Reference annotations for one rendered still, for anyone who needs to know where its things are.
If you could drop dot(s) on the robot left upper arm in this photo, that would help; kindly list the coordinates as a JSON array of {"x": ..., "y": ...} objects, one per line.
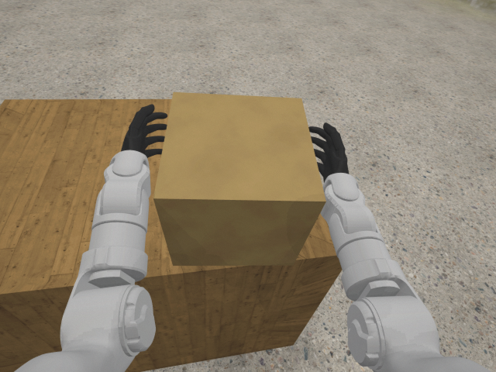
[{"x": 103, "y": 330}]

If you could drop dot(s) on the robot left hand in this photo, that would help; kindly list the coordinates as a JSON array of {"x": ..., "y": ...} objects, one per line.
[{"x": 136, "y": 139}]

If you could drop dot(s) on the pedestal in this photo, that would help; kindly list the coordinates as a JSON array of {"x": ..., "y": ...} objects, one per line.
[{"x": 53, "y": 154}]

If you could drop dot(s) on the robot right hand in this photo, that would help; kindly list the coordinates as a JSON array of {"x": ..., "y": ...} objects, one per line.
[{"x": 334, "y": 158}]

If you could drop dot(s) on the robot right upper arm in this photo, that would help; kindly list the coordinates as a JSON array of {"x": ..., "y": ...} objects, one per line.
[{"x": 397, "y": 334}]

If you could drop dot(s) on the carton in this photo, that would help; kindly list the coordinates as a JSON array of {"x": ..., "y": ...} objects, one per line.
[{"x": 238, "y": 182}]

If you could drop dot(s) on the left robot forearm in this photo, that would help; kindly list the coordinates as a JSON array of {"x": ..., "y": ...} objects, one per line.
[{"x": 116, "y": 254}]

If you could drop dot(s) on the right robot forearm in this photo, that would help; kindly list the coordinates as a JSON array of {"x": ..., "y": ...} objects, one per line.
[{"x": 368, "y": 270}]

